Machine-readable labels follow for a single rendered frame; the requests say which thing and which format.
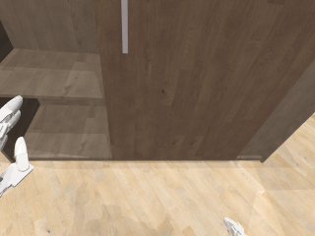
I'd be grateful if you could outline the robot left hand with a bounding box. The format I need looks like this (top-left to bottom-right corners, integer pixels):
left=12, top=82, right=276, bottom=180
left=0, top=95, right=33, bottom=198

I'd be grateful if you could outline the robot right hand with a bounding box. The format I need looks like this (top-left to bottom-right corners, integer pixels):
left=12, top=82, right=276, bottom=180
left=223, top=217, right=248, bottom=236

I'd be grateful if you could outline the wardrobe door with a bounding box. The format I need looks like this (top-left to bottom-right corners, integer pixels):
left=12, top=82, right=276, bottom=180
left=239, top=59, right=315, bottom=155
left=93, top=0, right=315, bottom=160

